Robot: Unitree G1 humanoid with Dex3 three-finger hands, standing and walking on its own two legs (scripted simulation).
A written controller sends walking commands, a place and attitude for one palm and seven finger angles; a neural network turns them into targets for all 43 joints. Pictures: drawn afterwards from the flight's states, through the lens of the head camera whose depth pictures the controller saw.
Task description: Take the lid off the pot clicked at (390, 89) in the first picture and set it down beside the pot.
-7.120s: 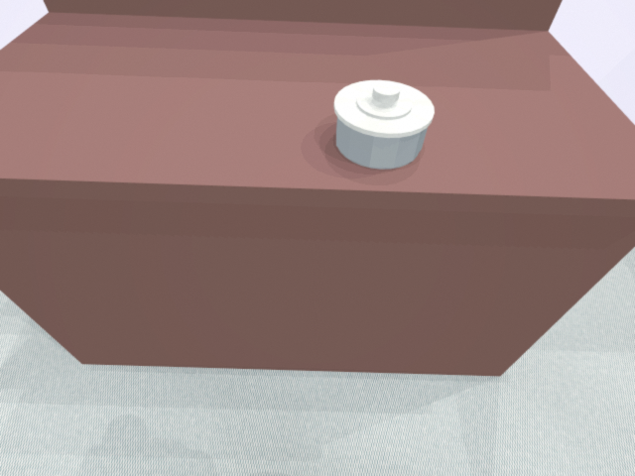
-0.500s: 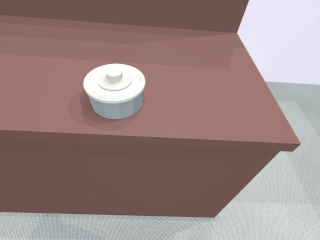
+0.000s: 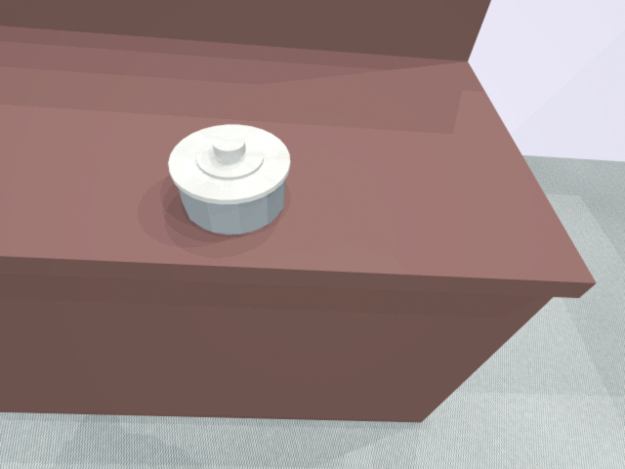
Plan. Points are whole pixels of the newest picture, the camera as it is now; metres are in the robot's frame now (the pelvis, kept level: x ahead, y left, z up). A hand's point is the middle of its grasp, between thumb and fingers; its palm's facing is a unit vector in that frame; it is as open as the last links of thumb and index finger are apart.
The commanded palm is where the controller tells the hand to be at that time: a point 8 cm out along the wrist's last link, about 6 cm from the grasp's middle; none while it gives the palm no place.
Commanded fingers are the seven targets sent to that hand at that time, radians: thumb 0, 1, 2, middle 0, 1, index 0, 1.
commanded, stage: look again from close up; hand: left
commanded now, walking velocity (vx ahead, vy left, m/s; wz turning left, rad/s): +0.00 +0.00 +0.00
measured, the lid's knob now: (229, 145) +0.48 +0.16 +0.16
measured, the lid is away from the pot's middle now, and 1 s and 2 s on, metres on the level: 0.00 0.00 0.00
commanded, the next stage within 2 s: lift the closed hand beside the body in 0.18 s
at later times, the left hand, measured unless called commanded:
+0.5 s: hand (162, 464) +0.14 +0.19 -0.06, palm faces +0.20 -0.93 -0.30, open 6.4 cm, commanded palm +0.08 +0.23 -0.01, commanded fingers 0.00 0.90 0.90 -0.73 -0.88 -0.73 -0.88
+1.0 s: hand (123, 427) +0.14 +0.19 +0.08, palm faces +0.34 -0.84 -0.42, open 3.0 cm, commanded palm +0.09 +0.22 +0.13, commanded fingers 0.00 0.90 0.90 -1.30 -1.50 -1.30 -1.50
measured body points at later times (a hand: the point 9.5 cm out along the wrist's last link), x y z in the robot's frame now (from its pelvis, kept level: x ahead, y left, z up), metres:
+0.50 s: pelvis -0.01 -0.01 +0.00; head -0.01 -0.01 +0.45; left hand +0.12 +0.24 -0.04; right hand +0.12 -0.24 -0.11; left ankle +0.04 +0.07 -0.74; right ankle -0.04 -0.14 -0.74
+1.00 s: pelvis +0.02 -0.05 +0.00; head +0.01 -0.06 +0.45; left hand +0.12 +0.24 +0.11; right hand +0.23 -0.25 -0.07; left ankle +0.04 +0.07 -0.74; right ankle -0.04 -0.14 -0.74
